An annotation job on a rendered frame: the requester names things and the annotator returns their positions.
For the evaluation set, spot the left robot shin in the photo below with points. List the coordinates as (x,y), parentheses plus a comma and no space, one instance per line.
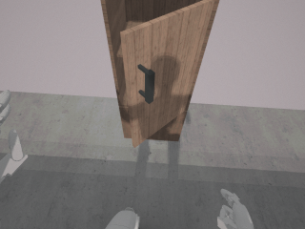
(129,209)

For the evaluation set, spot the handle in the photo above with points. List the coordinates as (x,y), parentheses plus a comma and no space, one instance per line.
(149,84)

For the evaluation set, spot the left robot hand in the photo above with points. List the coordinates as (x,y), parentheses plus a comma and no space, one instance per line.
(10,163)

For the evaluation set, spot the right robot hand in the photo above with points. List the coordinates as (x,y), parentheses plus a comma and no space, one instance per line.
(238,218)

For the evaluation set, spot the robot left thigh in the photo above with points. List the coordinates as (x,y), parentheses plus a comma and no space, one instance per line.
(124,219)

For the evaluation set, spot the cupboard door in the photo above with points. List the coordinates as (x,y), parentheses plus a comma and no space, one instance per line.
(169,45)

